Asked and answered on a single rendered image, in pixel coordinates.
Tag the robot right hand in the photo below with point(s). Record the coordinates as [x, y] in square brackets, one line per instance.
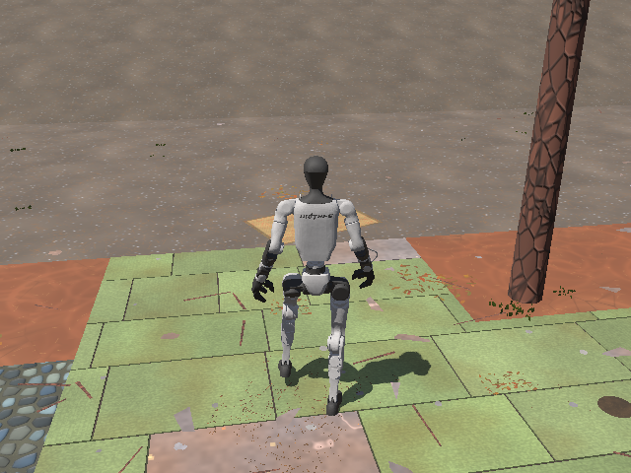
[361, 274]

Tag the robot left hand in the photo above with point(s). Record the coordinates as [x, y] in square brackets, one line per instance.
[257, 286]

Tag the left robot upper arm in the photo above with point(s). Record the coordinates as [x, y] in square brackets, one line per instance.
[284, 209]

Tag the right robot forearm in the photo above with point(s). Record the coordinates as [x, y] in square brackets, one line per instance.
[364, 258]

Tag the right robot shin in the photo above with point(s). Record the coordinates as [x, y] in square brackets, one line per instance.
[335, 366]

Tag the right robot upper arm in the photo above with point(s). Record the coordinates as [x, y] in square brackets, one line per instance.
[347, 209]

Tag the robot torso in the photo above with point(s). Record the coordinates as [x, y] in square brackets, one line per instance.
[315, 238]

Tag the left robot forearm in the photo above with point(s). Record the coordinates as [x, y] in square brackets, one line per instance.
[266, 264]

